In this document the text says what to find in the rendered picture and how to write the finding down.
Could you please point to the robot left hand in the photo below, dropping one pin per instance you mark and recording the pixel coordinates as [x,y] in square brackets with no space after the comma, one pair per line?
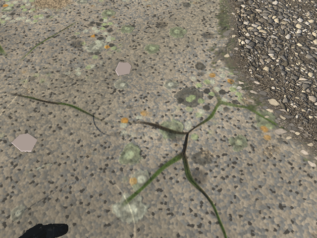
[46,231]

